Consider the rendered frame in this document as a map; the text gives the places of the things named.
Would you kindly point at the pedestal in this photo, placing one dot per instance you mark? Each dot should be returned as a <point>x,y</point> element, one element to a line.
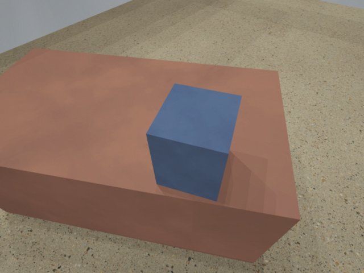
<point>74,150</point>

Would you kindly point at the carton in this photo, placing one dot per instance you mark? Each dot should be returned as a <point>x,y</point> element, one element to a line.
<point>190,138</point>

